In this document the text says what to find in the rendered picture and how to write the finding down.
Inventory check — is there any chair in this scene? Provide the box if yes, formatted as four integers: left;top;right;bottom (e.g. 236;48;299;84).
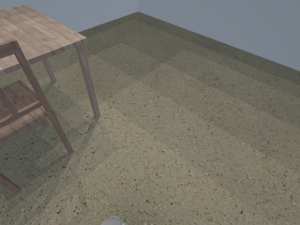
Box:
0;38;74;195

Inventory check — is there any table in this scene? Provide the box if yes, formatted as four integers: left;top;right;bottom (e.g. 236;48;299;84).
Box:
0;5;100;118

